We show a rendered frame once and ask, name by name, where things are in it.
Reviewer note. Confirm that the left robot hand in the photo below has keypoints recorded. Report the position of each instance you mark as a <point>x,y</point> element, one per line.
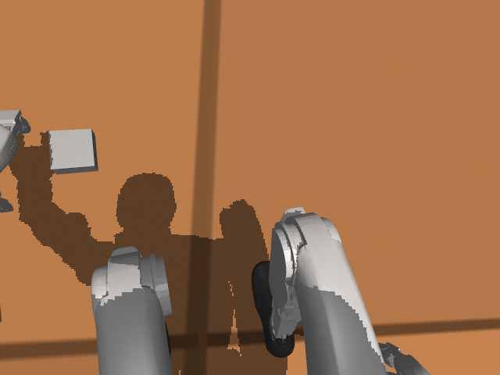
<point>11,125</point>

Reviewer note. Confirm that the right robot foot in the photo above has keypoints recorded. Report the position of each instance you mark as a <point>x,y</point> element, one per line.
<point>263,304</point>

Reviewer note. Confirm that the small box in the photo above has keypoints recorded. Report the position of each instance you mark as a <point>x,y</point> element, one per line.
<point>72,151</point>

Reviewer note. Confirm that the right robot hand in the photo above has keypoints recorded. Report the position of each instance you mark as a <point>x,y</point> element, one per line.
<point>403,364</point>

